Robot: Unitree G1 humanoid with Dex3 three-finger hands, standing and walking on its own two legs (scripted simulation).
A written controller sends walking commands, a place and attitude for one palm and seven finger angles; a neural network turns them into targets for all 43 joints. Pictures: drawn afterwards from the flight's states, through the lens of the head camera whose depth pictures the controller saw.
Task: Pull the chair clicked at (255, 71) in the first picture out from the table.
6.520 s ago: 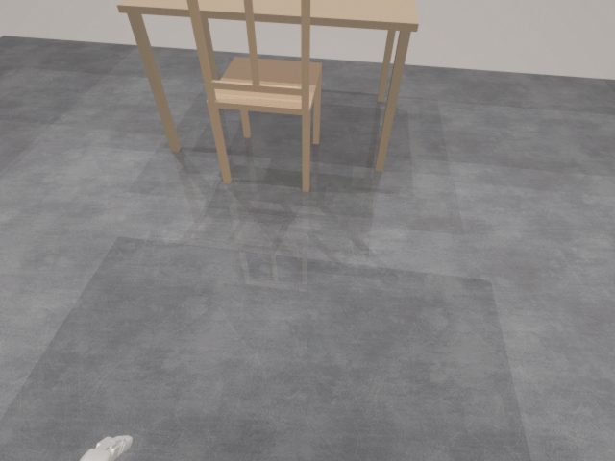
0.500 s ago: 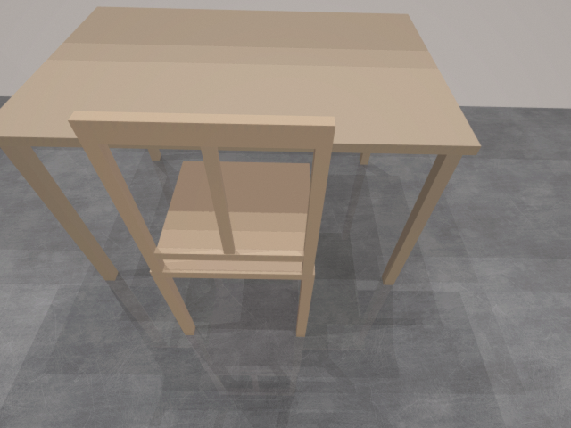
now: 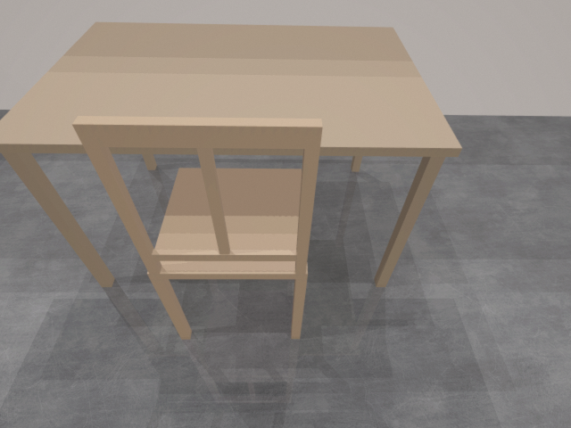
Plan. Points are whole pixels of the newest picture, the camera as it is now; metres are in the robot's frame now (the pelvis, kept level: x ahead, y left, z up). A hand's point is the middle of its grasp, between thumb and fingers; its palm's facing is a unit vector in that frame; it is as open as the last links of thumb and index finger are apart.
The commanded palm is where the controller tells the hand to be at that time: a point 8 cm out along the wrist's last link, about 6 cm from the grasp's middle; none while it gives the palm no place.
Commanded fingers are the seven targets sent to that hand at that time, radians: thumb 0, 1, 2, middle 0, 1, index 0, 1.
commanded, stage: look again from close up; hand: left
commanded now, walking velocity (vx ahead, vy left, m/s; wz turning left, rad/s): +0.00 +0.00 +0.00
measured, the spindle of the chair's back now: (216, 206) +0.56 +0.18 -0.08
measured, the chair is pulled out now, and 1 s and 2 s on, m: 0.00 0.00 0.00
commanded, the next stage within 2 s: shuffle to correct the standing spot in 1.26 s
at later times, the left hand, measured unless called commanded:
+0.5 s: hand out of the picture +0.02 +0.19 -0.18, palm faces +0.01 -0.98 -0.19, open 7.3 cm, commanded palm none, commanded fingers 0.00 0.90 0.90 -0.20 -0.30 -0.20 -0.30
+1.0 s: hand out of the picture +0.02 +0.20 -0.19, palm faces +0.02 -0.99 -0.15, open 7.4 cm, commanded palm none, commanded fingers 0.00 0.90 0.90 -0.20 -0.30 -0.20 -0.30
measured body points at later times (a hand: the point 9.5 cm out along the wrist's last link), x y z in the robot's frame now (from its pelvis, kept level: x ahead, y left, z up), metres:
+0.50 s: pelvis +0.02 +0.02 -0.01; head +0.03 +0.03 +0.44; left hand +0.02 +0.25 -0.17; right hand +0.02 -0.20 -0.17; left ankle +0.02 +0.10 -0.74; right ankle +0.00 -0.10 -0.74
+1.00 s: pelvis +0.03 +0.04 +0.00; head +0.05 +0.05 +0.44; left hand +0.02 +0.25 -0.17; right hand +0.04 -0.19 -0.16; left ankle +0.02 +0.10 -0.74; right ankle +0.00 -0.10 -0.74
